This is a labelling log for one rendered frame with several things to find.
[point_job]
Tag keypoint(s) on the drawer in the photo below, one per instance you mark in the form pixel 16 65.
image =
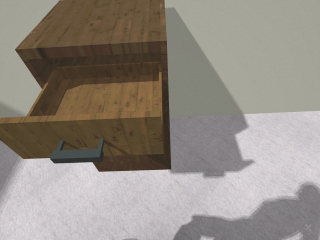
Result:
pixel 121 103

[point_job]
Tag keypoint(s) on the cabinet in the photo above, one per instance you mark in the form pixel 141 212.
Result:
pixel 100 32

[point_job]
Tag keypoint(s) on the handle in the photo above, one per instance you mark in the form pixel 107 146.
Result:
pixel 60 156

